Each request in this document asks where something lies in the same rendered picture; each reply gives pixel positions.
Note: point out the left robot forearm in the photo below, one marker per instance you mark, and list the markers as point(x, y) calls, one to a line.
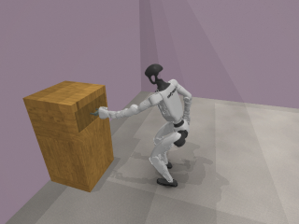
point(127, 112)

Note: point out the right robot forearm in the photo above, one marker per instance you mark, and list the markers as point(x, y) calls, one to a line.
point(187, 108)

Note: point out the left robot upper arm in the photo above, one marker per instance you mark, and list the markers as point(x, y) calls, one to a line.
point(153, 100)

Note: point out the cabinet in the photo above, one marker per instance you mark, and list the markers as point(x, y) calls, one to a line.
point(77, 160)

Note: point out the right robot shin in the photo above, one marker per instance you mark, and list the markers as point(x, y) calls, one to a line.
point(163, 155)

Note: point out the robot left hand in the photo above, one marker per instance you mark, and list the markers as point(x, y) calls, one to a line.
point(102, 112)

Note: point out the humanoid robot head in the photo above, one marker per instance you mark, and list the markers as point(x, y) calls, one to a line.
point(153, 70)

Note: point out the robot right hand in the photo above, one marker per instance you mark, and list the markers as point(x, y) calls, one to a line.
point(187, 118)

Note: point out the handle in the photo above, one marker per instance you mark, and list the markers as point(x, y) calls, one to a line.
point(95, 113)

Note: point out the right robot upper arm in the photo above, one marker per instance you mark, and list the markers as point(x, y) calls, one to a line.
point(180, 90)

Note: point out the drawer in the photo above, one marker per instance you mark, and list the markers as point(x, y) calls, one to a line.
point(83, 116)

